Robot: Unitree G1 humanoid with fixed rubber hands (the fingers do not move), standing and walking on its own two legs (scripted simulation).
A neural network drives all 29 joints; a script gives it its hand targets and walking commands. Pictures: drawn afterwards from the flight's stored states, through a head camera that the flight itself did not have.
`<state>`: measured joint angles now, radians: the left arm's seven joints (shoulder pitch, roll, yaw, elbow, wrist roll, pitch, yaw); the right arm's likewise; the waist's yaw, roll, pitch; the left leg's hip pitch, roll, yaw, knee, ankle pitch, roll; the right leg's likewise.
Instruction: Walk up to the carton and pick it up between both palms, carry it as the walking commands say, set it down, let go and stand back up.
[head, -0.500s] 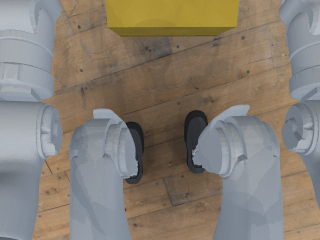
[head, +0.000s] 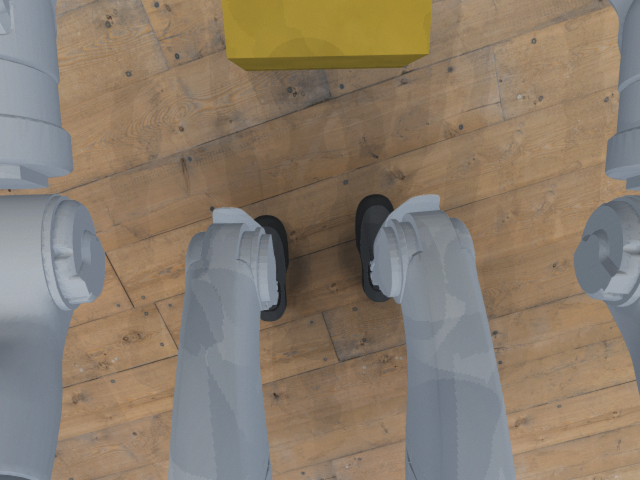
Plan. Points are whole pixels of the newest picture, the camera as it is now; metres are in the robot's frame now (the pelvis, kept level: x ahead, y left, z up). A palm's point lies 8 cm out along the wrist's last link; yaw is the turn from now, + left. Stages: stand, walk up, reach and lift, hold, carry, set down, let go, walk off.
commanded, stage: set down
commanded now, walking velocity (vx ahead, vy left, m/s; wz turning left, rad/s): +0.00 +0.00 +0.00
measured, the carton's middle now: (324, 2) +0.57 -0.02 -0.42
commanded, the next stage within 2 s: let go in 0.66 s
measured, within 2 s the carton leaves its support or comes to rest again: neither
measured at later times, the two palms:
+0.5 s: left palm out of the picture +0.59 +0.20 +0.02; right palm out of the picture +0.56 -0.24 +0.02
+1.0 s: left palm out of the picture +0.50 +0.21 +0.06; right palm out of the picture +0.48 -0.24 +0.06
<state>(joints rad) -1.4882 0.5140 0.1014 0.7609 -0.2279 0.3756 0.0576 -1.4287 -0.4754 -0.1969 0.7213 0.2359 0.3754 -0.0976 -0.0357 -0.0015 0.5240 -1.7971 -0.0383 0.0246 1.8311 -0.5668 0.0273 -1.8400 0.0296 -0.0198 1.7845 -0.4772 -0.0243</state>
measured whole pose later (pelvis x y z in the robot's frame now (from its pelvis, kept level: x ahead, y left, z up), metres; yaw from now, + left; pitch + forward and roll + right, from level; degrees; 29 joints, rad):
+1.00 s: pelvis +0.05 -0.01 +0.21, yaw +1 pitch +21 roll +1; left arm -0.85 0.38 0.13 0.46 -0.09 0.31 0.05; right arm -0.81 -0.36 -0.16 0.42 0.09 0.30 -0.01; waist -0.03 -0.01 0.52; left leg -1.00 -0.06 -0.03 0.98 -0.35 0.01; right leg -1.04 0.04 0.03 0.97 -0.30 -0.02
